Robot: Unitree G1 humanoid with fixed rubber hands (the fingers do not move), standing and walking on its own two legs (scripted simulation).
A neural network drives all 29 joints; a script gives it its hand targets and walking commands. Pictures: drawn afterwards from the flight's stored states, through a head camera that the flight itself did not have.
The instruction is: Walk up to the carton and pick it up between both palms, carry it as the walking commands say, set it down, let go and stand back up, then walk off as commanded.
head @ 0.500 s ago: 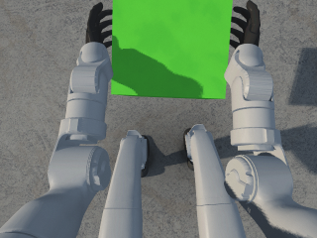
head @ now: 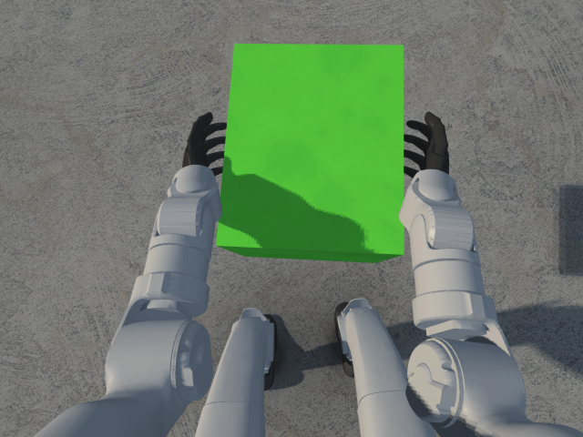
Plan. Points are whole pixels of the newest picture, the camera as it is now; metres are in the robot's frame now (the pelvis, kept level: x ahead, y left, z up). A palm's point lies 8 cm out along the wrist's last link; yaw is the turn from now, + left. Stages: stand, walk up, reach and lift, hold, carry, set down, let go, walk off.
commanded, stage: reach and lift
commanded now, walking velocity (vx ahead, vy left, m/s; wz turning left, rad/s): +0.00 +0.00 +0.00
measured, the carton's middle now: (313, 165) +0.48 -0.03 -0.12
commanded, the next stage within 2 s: none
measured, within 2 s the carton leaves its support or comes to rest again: neither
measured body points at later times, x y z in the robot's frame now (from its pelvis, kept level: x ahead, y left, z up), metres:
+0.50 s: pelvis +0.09 +0.00 +0.07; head +0.14 +0.00 +0.52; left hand +0.45 +0.14 +0.05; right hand +0.41 -0.18 +0.06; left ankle +0.11 +0.12 -0.65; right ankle +0.12 -0.13 -0.65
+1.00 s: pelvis +0.10 +0.00 +0.09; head +0.07 +0.00 +0.54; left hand +0.43 +0.13 +0.11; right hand +0.40 -0.18 +0.12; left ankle +0.11 +0.12 -0.65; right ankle +0.12 -0.13 -0.65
